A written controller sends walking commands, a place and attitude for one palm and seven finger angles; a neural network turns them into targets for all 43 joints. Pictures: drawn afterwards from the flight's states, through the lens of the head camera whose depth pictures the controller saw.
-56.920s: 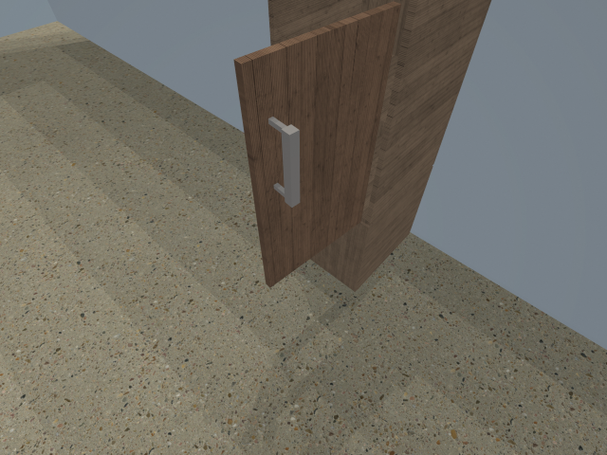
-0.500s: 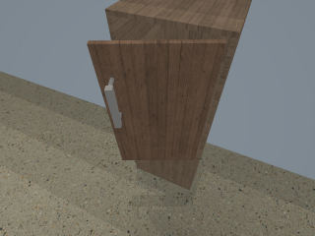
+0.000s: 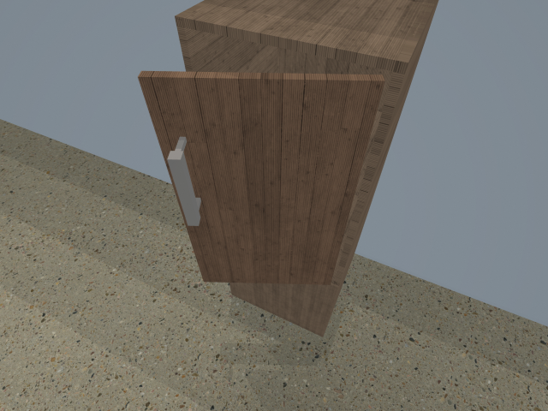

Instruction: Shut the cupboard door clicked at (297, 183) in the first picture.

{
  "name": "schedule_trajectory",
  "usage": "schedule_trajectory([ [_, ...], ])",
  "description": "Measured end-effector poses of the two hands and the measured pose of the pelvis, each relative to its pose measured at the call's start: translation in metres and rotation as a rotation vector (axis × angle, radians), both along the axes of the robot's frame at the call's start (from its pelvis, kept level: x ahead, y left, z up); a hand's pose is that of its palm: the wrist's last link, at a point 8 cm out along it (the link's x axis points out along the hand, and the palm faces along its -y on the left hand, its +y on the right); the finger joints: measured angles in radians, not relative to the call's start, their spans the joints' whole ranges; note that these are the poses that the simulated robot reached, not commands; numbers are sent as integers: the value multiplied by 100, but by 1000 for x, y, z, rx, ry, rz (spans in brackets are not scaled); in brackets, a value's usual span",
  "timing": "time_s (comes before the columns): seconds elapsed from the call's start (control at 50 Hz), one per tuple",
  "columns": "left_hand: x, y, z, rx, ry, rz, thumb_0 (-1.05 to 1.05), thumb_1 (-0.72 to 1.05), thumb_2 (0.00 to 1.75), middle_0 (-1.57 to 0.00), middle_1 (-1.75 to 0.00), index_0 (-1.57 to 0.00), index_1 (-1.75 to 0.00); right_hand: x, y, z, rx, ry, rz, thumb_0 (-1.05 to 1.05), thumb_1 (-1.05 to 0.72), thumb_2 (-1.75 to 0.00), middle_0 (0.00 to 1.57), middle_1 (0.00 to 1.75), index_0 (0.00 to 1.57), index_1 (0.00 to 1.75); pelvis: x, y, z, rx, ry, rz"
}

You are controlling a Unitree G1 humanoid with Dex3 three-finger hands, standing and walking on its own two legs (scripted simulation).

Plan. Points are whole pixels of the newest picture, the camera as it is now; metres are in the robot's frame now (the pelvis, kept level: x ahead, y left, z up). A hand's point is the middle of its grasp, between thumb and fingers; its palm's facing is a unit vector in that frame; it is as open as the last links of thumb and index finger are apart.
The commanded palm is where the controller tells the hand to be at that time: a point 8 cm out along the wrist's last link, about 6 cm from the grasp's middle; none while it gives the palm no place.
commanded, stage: raise the hand and make a fist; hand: left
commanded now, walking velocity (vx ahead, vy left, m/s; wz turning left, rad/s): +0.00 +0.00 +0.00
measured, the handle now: (188, 183) +0.46 +0.18 +0.06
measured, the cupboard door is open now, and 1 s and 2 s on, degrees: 24 24 24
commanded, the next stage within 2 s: bring the fist close to the handle in 1.84 s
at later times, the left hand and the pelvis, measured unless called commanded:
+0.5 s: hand out of the picture +0.13 +0.18 -0.02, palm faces +0.08 -1.00 -0.04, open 5.4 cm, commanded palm +0.12 +0.23 -0.02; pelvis -0.04 -0.01 -0.09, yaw +5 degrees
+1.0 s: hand (126, 368) +0.17 +0.21 +0.01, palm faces +0.03 -1.00 -0.04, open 3.3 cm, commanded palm +0.14 +0.26 +0.03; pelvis -0.02 +0.02 -0.06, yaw +3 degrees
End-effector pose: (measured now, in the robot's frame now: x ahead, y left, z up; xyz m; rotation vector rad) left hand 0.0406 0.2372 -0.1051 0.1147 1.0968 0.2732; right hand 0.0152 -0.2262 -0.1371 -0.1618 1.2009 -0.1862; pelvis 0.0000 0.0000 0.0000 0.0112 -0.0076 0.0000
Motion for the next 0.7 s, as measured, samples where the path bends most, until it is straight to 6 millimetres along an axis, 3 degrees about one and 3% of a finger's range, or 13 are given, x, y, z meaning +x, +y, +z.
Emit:
schedule_trajectory([
  [0.1,97,2,82,56,-666,-33,3,95,89,-23,-33,-23,-33,57,-25,14,-47,-344,65,1,-91,-90,20,30,20,30,-11,-1,-14,0,49,63],
  [0.16,124,-12,103,-20,-979,-112,2,94,90,-27,-37,-26,-37,97,-37,25,-72,-514,123,1,-91,-90,20,30,20,30,-20,-5,-31,9,114,53],
  [0.2,123,-23,102,-73,-1120,-199,1,93,90,-29,-40,-29,-40,122,-42,32,-90,-605,162,1,-91,-90,20,30,20,30,-24,-8,-46,15,148,45],
  [0.24,113,-28,89,-108,-1152,-266,1,92,90,-33,-44,-32,-43,144,-43,37,-105,-673,192,1,-90,-90,20,30,20,30,-28,-10,-59,17,169,42],
  [0.32,80,-22,54,-139,-1021,-235,1,91,89,-40,-51,-40,-51,180,-33,41,-112,-761,243,1,-90,-90,19,30,20,30,-32,-11,-78,7,186,53],
  [0.36,65,-13,49,-106,-979,-187,1,91,89,-44,-55,-43,-55,190,-22,40,-100,-781,269,1,-90,-90,19,30,20,30,-33,-11,-83,-6,193,62],
  [0.44,54,0,68,-28,-1051,-171,2,91,90,-51,-63,-50,-63,195,7,26,-52,-770,328,1,-90,-90,19,30,20,30,-36,-9,-90,-39,203,80],
  [0.54,76,-3,89,-54,-1123,-268,2,91,90,-60,-73,-59,-73,173,37,0,29,-673,329,1,-90,-90,20,30,20,30,-41,-4,-91,-62,210,87],
  [0.62,95,-5,90,-109,-1034,-305,2,90,90,-67,-81,-66,-81,143,45,-11,65,-580,261,1,-90,-90,20,30,21,30,-40,2,-82,-59,206,77],
  [0.7,101,6,97,-92,-995,-263,2,90,90,-74,-89,-74,-88,117,39,-10,49,-513,200,1,-90,-90,20,30,21,30,-34,8,-72,-51,199,64],
])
